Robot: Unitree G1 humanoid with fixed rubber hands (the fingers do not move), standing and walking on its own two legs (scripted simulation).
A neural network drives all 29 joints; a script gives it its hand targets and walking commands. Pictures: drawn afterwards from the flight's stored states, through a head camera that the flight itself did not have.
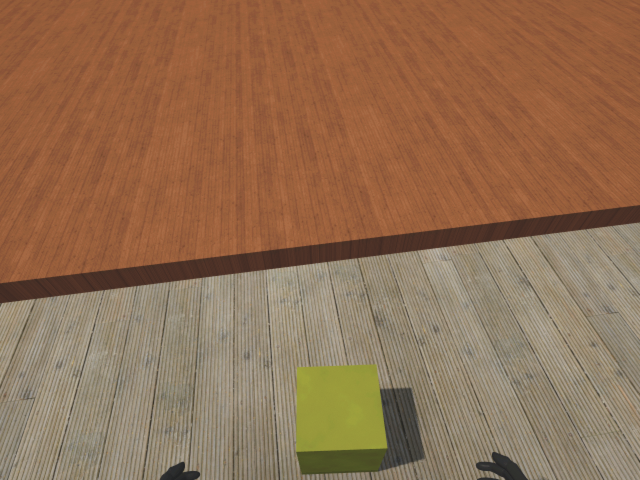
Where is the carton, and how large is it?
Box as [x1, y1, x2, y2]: [296, 364, 386, 474]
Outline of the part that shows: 375,364 297,367 296,452 302,474 377,470 386,450 386,440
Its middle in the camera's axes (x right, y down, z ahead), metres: +0.05 +0.50 +1.05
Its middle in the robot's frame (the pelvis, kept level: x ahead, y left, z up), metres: +0.39 -0.02 -0.64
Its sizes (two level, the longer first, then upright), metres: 0.210 0.200 0.250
